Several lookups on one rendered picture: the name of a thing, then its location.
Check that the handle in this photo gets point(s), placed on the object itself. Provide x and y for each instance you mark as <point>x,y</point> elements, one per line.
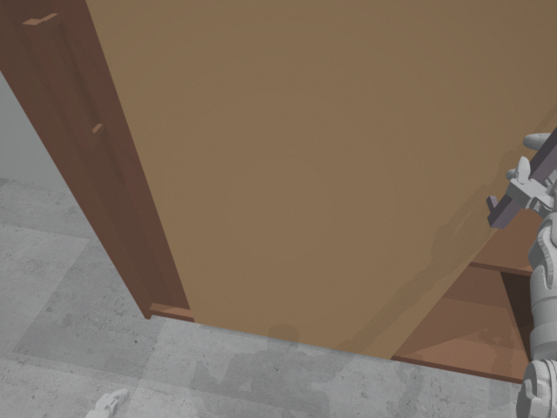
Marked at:
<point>541,166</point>
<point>48,55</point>

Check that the robot right upper arm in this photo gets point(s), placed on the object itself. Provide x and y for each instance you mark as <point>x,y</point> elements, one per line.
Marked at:
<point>538,395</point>

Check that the right robot forearm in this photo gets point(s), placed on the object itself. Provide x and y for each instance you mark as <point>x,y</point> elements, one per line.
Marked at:
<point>542,257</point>

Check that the wardrobe door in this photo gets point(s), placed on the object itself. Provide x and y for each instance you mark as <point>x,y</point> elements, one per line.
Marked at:
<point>113,165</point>
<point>321,168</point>

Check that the robot right hand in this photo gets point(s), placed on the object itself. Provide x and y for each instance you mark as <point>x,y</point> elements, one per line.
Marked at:
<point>528,193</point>

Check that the robot left hand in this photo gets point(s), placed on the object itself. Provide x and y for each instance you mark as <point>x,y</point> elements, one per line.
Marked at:
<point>109,404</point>

